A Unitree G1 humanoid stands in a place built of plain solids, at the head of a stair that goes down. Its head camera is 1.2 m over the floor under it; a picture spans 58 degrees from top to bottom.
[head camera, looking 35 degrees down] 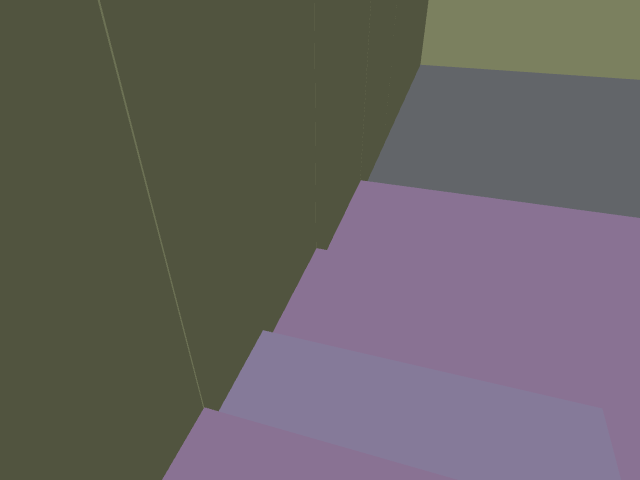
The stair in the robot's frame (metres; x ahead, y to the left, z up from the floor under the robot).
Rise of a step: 0.11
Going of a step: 0.59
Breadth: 1.24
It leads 17 degrees to the right of straight ahead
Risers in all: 3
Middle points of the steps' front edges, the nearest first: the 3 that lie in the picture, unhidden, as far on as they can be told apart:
0.63 -0.24 0.00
1.05 -0.36 -0.11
1.76 -0.58 -0.21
